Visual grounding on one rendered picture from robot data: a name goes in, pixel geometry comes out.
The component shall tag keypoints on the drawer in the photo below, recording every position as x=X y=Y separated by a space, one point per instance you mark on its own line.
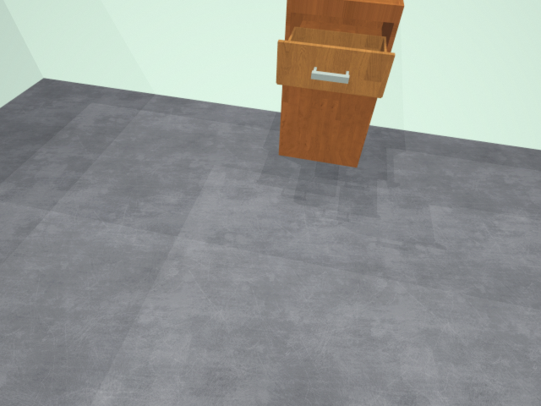
x=364 y=56

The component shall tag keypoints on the cabinet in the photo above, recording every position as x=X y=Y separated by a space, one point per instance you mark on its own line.
x=326 y=126

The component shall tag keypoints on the handle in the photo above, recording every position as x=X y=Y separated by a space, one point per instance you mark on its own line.
x=340 y=78

